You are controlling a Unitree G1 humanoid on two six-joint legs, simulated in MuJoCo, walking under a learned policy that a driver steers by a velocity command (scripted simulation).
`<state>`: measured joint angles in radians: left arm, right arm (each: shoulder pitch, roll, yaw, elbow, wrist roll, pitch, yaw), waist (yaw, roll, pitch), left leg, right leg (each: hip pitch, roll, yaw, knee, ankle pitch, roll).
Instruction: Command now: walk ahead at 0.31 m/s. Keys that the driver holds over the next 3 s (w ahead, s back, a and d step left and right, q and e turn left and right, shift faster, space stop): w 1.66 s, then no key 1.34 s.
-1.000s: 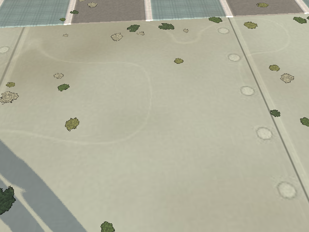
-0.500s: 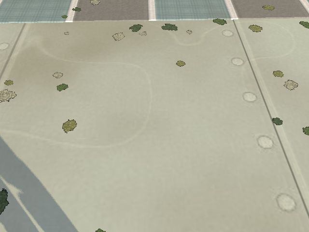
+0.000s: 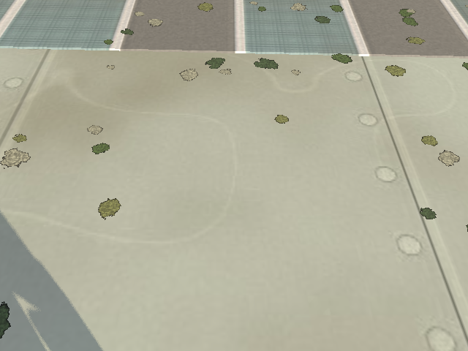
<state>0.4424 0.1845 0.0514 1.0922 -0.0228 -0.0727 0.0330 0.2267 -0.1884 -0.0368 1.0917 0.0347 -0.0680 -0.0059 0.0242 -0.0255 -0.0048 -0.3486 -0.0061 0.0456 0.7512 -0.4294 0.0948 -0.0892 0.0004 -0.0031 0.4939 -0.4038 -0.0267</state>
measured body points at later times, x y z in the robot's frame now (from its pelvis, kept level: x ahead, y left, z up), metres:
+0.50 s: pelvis +0.21 +0.02 +0.00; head +0.23 +0.03 +0.45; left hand +0.43 +0.23 -0.10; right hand +0.10 -0.21 -0.14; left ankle +0.04 +0.12 -0.73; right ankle +0.41 -0.12 -0.69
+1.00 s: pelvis +0.49 -0.01 +0.01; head +0.51 -0.01 +0.46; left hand +0.47 +0.25 -0.13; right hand +0.68 -0.26 -0.10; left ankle +0.69 +0.16 -0.67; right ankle +0.42 -0.10 -0.73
